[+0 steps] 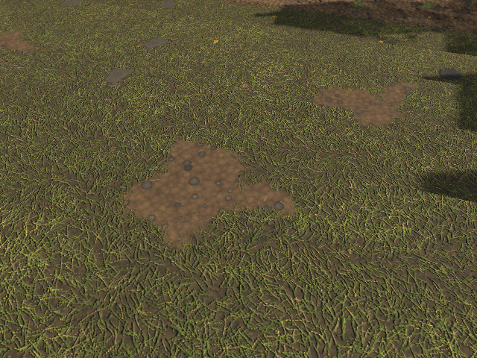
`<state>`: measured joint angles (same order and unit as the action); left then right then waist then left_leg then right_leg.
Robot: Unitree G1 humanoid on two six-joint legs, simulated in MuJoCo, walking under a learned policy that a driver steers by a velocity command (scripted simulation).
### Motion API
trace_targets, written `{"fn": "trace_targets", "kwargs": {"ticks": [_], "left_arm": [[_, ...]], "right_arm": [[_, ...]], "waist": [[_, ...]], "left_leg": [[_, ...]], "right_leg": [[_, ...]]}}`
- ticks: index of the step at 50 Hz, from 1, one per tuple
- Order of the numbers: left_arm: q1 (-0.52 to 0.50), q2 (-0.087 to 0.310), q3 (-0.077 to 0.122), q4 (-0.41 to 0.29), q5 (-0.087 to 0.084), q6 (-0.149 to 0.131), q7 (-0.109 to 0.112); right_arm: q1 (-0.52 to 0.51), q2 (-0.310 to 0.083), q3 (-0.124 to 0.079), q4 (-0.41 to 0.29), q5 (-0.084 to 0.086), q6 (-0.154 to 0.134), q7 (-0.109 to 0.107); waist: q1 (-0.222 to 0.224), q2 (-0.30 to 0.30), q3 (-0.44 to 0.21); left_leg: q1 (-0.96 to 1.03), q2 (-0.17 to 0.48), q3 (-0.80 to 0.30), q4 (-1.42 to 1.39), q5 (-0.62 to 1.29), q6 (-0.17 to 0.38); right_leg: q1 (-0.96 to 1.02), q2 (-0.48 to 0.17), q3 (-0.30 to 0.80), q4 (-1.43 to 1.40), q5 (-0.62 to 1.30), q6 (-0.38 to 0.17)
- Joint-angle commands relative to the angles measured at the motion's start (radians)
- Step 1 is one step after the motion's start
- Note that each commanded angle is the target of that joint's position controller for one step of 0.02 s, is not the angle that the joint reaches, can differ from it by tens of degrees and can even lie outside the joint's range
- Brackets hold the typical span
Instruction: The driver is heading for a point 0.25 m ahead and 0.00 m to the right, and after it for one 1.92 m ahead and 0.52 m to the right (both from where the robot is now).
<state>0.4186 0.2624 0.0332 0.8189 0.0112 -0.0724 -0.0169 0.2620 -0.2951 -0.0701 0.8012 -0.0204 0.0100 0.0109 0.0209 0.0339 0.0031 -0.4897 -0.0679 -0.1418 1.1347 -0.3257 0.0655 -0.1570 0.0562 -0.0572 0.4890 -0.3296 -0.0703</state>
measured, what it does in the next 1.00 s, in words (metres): goes down, turning right: left foot 0.19 m lower, then right foot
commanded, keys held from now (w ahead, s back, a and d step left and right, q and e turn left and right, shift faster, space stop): w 0.02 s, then no key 0.26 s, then e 0.72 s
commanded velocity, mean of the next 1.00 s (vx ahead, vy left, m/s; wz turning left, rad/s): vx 0.13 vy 0.00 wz -0.24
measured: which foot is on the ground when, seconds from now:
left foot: up 0.00-0.42, down 0.44-0.86, up 0.88-1.00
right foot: down 0.00-0.42, up 0.44-0.84, down 0.86-1.00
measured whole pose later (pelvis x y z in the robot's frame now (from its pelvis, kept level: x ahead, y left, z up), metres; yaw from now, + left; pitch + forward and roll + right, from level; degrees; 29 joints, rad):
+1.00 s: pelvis +0.30 +0.06 -0.19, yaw -20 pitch +1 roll +2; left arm 0.18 0.24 0.03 0.71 0.02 0.05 0.01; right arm 0.23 -0.25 -0.05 0.75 -0.04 0.06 -0.03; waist -0.03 0.04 0.02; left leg -0.56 0.02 0.02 1.14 -0.46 -0.03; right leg -0.36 0.05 0.00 0.60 -0.24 -0.08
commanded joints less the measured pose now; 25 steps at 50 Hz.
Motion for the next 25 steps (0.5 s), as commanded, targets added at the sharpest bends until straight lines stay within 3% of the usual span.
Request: {"fn": "trace_targets", "kwargs": {"ticks": [1,3,4,6,7,8,9,10,11,12,13,14,15,16,18,19,20,21,22,23,24,25], "left_arm": [[0.053,0.137,0.034,-0.016,-0.004,-0.016,0.014],[0.076,0.122,0.026,0.000,-0.007,-0.004,0.021],[0.108,0.146,0.030,0.009,0.017,-0.006,0.025],[0.139,0.114,0.015,0.023,0.011,-0.001,0.025],[0.232,0.104,0.016,0.070,0.011,-0.010,0.035],[0.246,0.122,0.019,0.077,0.013,-0.017,0.040],[0.275,0.109,0.016,0.094,0.019,-0.026,0.040],[0.232,0.108,0.018,0.103,0.014,-0.034,0.049],[0.179,0.117,0.019,0.087,0.025,-0.039,0.051],[0.149,0.096,0.008,0.084,0.021,-0.042,0.050],[0.119,0.084,0.000,0.082,0.012,-0.052,0.045],[0.093,0.074,0.000,0.075,0.013,-0.059,0.031],[0.085,0.065,-0.004,0.080,0.007,-0.055,0.028],[0.069,0.072,-0.001,0.084,0.003,-0.044,0.032],[0.115,0.066,0.001,0.102,0.026,-0.012,0.051],[0.122,0.071,0.004,0.118,0.037,0.015,0.067],[0.128,0.085,0.011,0.131,0.028,0.039,0.077],[0.146,0.072,0.015,0.143,0.013,0.055,0.076],[0.178,0.051,0.029,0.157,-0.019,0.065,0.078],[0.369,-0.004,0.025,0.162,-0.069,0.063,0.091],[0.376,0.009,0.017,0.177,-0.046,0.065,0.102],[0.237,0.017,0.006,0.132,-0.013,0.091,0.107]], "right_arm": [[-0.017,-0.055,-0.011,-0.038,-0.011,0.003,0.013],[-0.055,-0.024,0.000,-0.038,-0.014,0.002,0.014],[-0.055,-0.044,-0.007,-0.015,-0.022,0.004,0.014],[-0.095,-0.039,-0.006,-0.014,-0.026,0.007,0.016],[-0.204,-0.045,-0.011,-0.042,-0.027,-0.001,0.013],[-0.286,-0.056,-0.015,-0.075,-0.017,-0.011,0.008],[-0.331,-0.056,-0.013,-0.087,-0.026,-0.019,0.004],[-0.356,-0.064,-0.012,-0.102,-0.028,-0.031,0.009],[-0.347,-0.053,-0.008,-0.094,-0.023,-0.035,0.016],[-0.325,-0.018,0.001,-0.085,-0.023,-0.036,0.031],[-0.315,0.001,0.006,-0.077,-0.013,-0.037,0.038],[-0.303,0.018,0.017,-0.062,0.003,-0.034,0.044],[-0.298,0.026,0.022,-0.050,0.004,-0.032,0.049],[-0.264,0.015,0.023,-0.034,0.008,-0.030,0.047],[-0.163,-0.018,0.016,0.028,0.000,-0.039,0.032],[-0.050,-0.023,0.011,0.083,0.000,-0.049,0.015],[0.100,-0.018,0.009,0.145,-0.015,-0.061,-0.005],[0.249,-0.072,-0.010,0.203,-0.040,-0.063,-0.014],[0.352,-0.141,-0.016,0.218,-0.040,-0.069,-0.004],[0.336,-0.145,0.008,0.193,-0.031,-0.083,0.012],[0.280,-0.145,-0.007,0.160,0.013,-0.072,0.024],[0.169,-0.162,-0.020,0.127,0.044,-0.071,0.006]], "waist": [[-0.014,-0.093,0.049],[-0.013,-0.091,0.044],[0.010,-0.116,-0.002],[0.018,-0.127,0.008],[0.071,-0.170,0.056],[0.086,-0.179,0.090],[0.101,-0.179,0.117],[0.063,-0.163,0.149],[0.055,-0.132,0.133],[0.042,-0.100,0.095],[0.029,-0.085,0.086],[0.031,-0.057,0.099],[0.035,-0.056,0.110],[0.025,-0.069,0.117],[0.024,-0.017,0.107],[-0.017,0.005,0.061],[-0.075,0.036,0.008],[-0.122,0.122,-0.046],[-0.142,0.179,-0.113],[-0.015,0.172,-0.201],[-0.018,0.240,-0.251],[-0.028,0.247,-0.270]], "left_leg": [[-0.166,0.029,0.015,-0.056,0.100,-0.026],[-0.172,0.040,0.055,-0.126,0.154,-0.038],[-0.186,0.032,0.088,-0.051,0.259,-0.020],[-0.222,0.048,0.107,-0.064,0.295,-0.010],[-0.402,0.060,0.045,-0.057,0.283,-0.010],[-0.508,0.058,0.037,-0.148,0.260,-0.015],[-0.555,0.068,0.031,-0.192,0.279,-0.021],[-0.512,0.099,0.017,-0.323,0.400,-0.029],[-0.393,0.093,0.085,-0.407,0.547,-0.032],[-0.235,0.108,0.102,-0.451,0.714,-0.022],[-0.101,0.103,0.121,-0.491,0.851,-0.007],[0.041,0.096,0.153,-0.560,0.961,0.004],[0.140,0.102,0.143,-0.583,0.993,0.003],[0.181,0.110,0.133,-0.624,1.013,-0.010],[0.194,0.147,0.095,-0.790,0.997,-0.037],[0.258,0.161,0.100,-0.901,1.067,-0.038],[0.420,0.170,0.137,-1.046,1.201,-0.058],[0.679,0.217,0.138,-1.015,1.254,-0.060],[0.875,0.319,0.086,-0.731,1.622,-0.057],[1.012,0.488,0.025,-0.426,2.119,-0.048],[1.012,0.569,-0.042,-0.420,1.943,0.039],[0.830,0.615,-0.159,-0.572,1.296,0.191]], "right_leg": [[0.099,-0.253,0.235,-0.227,0.673,-0.137],[0.127,-0.243,0.157,-0.208,0.891,-0.120],[0.181,-0.253,0.137,-0.139,0.898,-0.122],[0.178,-0.247,0.127,-0.118,0.903,-0.120],[0.309,-0.270,0.187,-0.112,0.789,-0.112],[0.368,-0.255,0.197,-0.127,0.634,-0.108],[0.399,-0.268,0.213,-0.122,0.623,-0.116],[0.330,-0.255,0.188,-0.117,0.538,-0.101],[0.222,-0.219,0.147,-0.090,0.441,-0.099],[0.113,-0.214,0.142,-0.065,0.364,-0.098],[-0.001,-0.202,0.127,-0.048,0.250,-0.085],[-0.119,-0.162,0.098,-0.044,0.052,-0.055],[-0.189,-0.151,0.114,-0.002,-0.021,-0.048],[-0.185,-0.142,0.109,0.074,-0.033,-0.042],[-0.037,-0.120,0.135,0.312,-0.039,-0.047],[0.033,-0.093,0.123,0.504,-0.012,-0.041],[0.015,-0.044,0.083,0.743,-0.022,-0.032],[-0.180,0.012,0.076,1.032,-0.353,-0.019],[-0.409,0.116,0.095,1.394,-0.737,0.004],[-0.588,0.087,0.169,1.454,-0.745,0.029],[-0.718,0.017,0.169,1.491,-0.576,0.021],[-0.761,-0.038,0.113,1.527,-0.419,0.041]]}}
